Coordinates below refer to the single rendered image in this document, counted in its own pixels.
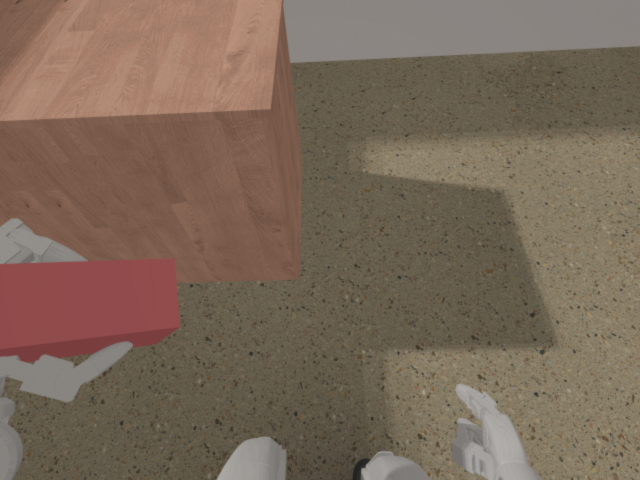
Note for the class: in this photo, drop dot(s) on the robot right thigh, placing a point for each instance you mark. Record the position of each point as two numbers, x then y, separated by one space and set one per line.
393 468

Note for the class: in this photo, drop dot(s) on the left robot forearm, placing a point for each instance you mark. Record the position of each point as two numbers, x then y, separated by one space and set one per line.
11 448

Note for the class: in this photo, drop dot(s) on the sponge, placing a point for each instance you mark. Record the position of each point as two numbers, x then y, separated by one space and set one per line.
65 309

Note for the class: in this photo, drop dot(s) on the left robot hand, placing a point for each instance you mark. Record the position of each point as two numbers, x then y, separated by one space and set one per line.
49 376

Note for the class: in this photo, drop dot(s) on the table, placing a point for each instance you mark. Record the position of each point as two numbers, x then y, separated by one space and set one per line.
153 129

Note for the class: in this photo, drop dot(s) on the right robot shin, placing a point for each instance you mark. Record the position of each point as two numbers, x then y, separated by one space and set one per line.
382 453

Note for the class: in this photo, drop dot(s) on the right robot hand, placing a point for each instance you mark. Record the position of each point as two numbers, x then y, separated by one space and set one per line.
480 450

